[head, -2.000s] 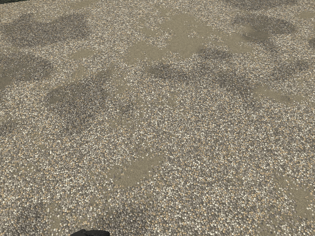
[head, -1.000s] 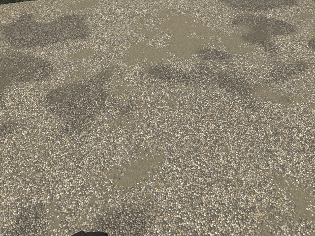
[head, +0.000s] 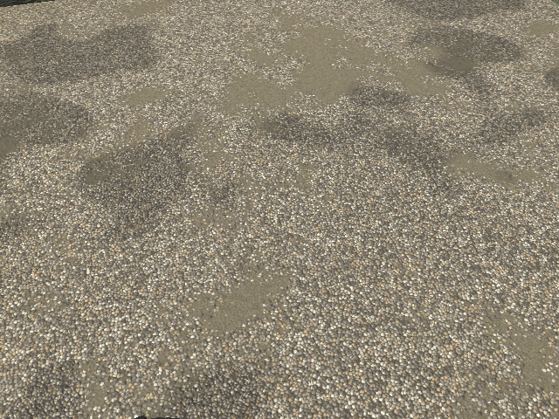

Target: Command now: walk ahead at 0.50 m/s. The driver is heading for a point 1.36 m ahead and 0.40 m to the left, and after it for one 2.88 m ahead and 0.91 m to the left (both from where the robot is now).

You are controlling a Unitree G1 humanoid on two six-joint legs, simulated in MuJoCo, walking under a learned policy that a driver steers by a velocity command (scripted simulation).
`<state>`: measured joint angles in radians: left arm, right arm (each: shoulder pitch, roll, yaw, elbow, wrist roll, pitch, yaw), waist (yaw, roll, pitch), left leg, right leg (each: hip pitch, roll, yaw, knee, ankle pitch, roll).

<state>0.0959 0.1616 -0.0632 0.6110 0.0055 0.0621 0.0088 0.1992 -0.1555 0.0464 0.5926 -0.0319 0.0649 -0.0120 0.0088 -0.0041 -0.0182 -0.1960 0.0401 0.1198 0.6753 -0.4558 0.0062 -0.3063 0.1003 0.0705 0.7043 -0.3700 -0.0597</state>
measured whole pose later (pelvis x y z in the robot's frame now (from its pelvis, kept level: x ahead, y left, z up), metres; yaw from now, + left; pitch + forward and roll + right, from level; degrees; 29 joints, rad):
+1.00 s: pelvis +0.00 +0.00 +0.00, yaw +0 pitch -1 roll +0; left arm 0.10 0.16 -0.06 0.61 0.00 0.06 0.01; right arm 0.21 -0.16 0.05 0.60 -0.03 0.06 -0.01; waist 0.01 0.00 -0.02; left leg -0.20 0.04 0.12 0.68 -0.46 0.01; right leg -0.31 0.09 0.06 0.71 -0.37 -0.06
